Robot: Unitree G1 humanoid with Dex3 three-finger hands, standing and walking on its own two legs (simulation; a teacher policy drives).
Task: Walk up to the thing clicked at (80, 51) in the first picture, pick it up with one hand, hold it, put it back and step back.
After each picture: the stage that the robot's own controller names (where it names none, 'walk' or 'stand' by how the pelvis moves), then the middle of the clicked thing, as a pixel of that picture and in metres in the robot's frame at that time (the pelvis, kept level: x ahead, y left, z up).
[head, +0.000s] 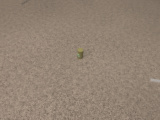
stand; (80, 53) +1.26 +0.02 -0.72
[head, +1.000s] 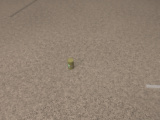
walk; (70, 63) +1.14 +0.20 -0.71
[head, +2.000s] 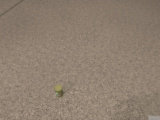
walk; (59, 91) +0.75 +0.25 -0.71
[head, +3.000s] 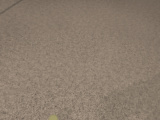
stand; out of the picture +0.47 +0.19 -0.70
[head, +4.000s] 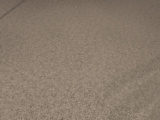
stand; out of the picture +0.42 +0.21 -0.72
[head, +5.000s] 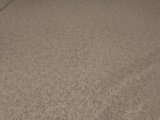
walk; out of the picture +0.37 +0.26 -0.70
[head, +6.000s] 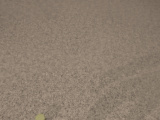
walk; out of the picture +0.41 +0.26 -0.67
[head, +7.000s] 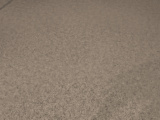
walk; out of the picture +0.39 +0.28 -0.69
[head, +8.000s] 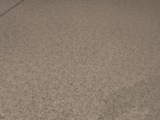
walk; out of the picture +0.43 +0.23 -0.68
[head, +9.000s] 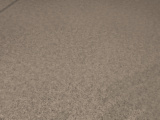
stand; out of the picture +0.43 +0.22 -0.70
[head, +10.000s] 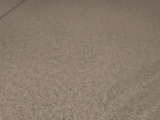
stand; out of the picture +0.40 +0.21 -0.73
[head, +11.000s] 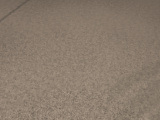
stand; out of the picture +0.38 +0.22 -0.73
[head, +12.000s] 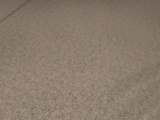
go down; out of the picture +0.38 +0.23 -0.73
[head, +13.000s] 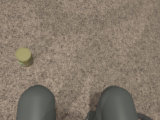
go down; (25, 57) +0.47 +0.23 -0.35
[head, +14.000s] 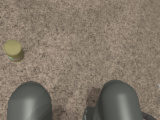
approach; (14, 51) +0.47 +0.25 -0.30
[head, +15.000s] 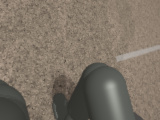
close in; out of the picture +0.45 +0.30 -0.23
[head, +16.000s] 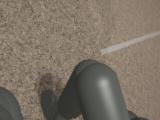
close; out of the picture +0.45 +0.31 -0.23
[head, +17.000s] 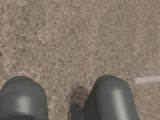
lift; out of the picture +0.39 +0.29 -0.14
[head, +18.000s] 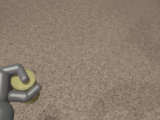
hold; (27, 87) +0.33 +0.18 +0.01
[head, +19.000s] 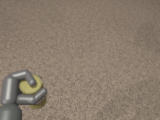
hold; (34, 92) +0.33 +0.17 -0.01
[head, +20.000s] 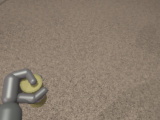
hold; (34, 91) +0.33 +0.17 +0.00
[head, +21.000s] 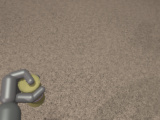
crouch; (32, 91) +0.34 +0.18 -0.03
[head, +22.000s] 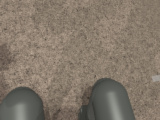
lower; out of the picture +0.48 +0.26 -0.11
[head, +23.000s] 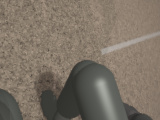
lower; out of the picture +0.44 +0.32 -0.24
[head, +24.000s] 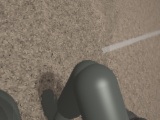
lower; out of the picture +0.44 +0.32 -0.23
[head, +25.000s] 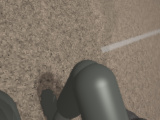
lower; out of the picture +0.44 +0.32 -0.23
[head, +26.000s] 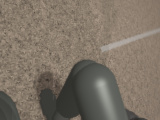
lower; out of the picture +0.44 +0.32 -0.24
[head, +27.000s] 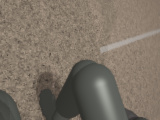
open; out of the picture +0.44 +0.32 -0.24
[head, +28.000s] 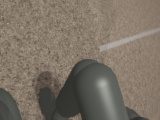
rise; out of the picture +0.43 +0.32 -0.24
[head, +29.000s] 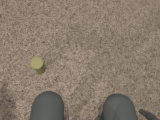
walk; (38, 66) +0.47 +0.23 -0.41
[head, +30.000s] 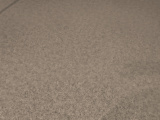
stand; out of the picture +0.40 +0.20 -0.66
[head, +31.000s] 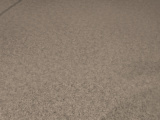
stand; out of the picture +0.40 +0.21 -0.67
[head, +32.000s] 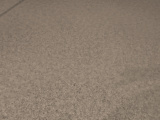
stand; out of the picture +0.40 +0.21 -0.68
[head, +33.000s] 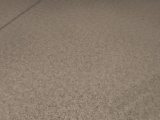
stand; out of the picture +0.41 +0.21 -0.73
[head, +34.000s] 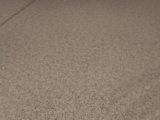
stand; out of the picture +0.38 +0.23 -0.73
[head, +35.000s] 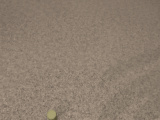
walk; (52, 116) +0.43 +0.20 -0.71
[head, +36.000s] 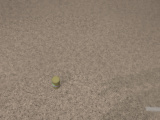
walk; (56, 82) +0.72 +0.18 -0.71
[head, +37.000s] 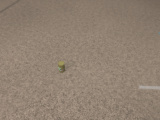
stand; (61, 66) +1.06 +0.26 -0.71
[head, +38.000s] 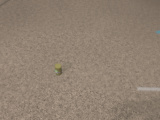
stand; (58, 69) +1.00 +0.23 -0.72
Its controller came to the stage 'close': yes
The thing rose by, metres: 0.71
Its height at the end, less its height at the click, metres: +0.00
